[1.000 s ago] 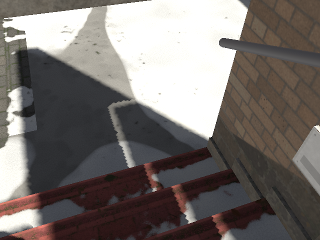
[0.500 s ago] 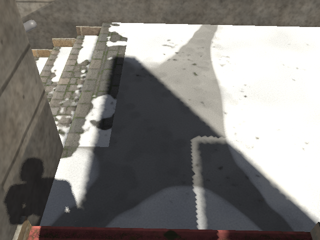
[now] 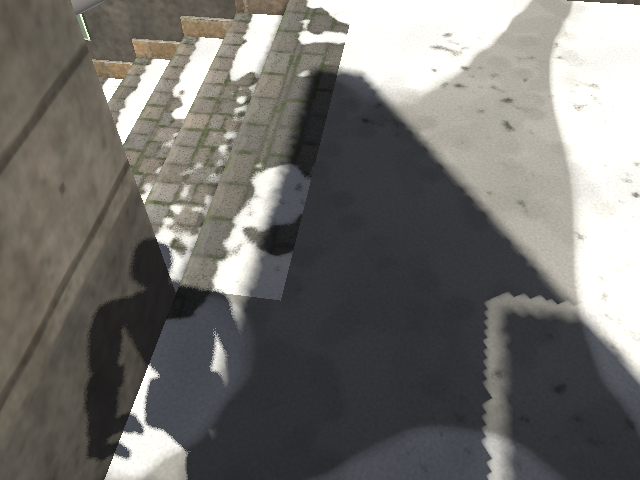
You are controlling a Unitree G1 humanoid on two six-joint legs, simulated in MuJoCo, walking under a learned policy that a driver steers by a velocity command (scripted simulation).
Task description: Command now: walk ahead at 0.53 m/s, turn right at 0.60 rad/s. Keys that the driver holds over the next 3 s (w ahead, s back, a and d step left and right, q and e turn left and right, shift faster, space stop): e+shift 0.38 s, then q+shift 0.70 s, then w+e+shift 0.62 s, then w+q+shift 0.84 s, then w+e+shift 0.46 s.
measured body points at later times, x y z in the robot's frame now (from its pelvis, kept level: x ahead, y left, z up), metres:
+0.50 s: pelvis +0.24 -0.05 -0.14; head +0.27 -0.08 +0.31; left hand +0.35 +0.21 -0.27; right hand +0.33 -0.32 -0.26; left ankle +0.43 +0.05 -0.79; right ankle +0.20 -0.06 -0.85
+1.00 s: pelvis +0.41 -0.04 -0.29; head +0.45 -0.03 +0.16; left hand +0.50 +0.20 -0.43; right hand +0.48 -0.31 -0.42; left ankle +0.54 +0.01 -1.01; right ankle +0.33 -0.13 -0.75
